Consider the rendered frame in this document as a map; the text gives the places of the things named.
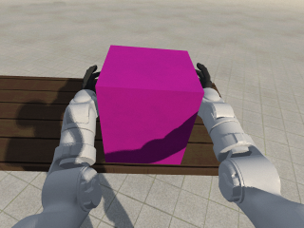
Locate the left robot hand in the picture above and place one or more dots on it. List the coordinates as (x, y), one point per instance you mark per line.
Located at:
(88, 80)

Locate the table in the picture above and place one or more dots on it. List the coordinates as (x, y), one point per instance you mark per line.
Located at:
(32, 110)

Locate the robot right upper arm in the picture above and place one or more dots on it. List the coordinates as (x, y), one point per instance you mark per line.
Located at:
(252, 183)

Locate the robot left upper arm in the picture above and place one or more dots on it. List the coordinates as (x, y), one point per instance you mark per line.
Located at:
(68, 196)

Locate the carton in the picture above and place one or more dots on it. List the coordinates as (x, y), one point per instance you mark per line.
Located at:
(148, 100)

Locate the robot left forearm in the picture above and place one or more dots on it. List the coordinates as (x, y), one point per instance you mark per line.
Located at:
(76, 147)

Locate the right robot hand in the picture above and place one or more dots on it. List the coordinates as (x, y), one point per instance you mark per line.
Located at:
(204, 76)

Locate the robot right forearm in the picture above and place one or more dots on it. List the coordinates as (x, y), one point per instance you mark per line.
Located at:
(228, 137)

